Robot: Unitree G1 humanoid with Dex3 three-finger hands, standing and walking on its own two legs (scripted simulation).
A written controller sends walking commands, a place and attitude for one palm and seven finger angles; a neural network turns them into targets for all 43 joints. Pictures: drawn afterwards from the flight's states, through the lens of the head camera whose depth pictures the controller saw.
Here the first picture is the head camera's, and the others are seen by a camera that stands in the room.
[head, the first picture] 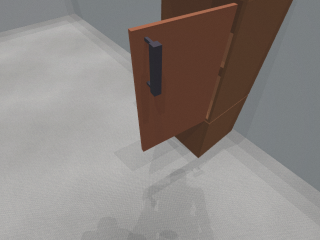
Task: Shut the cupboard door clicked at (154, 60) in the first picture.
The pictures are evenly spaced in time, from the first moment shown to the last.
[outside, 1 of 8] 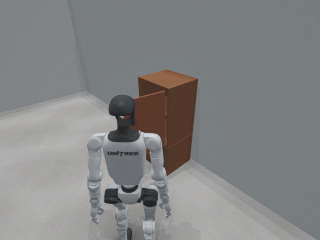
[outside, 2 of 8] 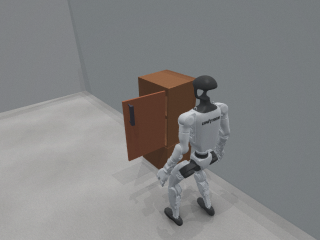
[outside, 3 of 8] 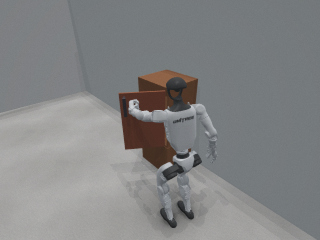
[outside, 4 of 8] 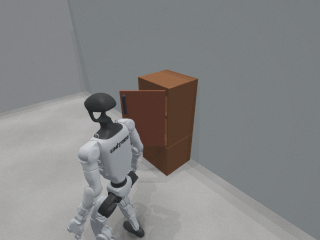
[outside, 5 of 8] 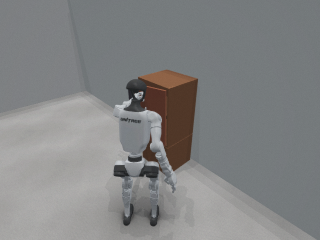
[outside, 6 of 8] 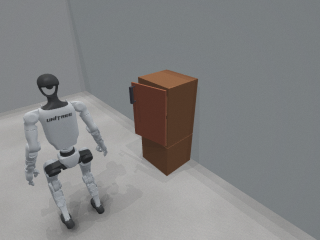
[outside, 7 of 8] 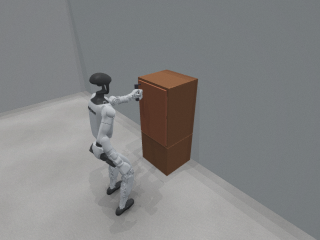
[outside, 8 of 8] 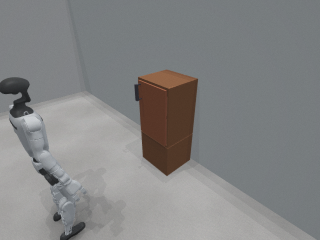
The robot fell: no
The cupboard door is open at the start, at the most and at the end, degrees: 82 82 0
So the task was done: yes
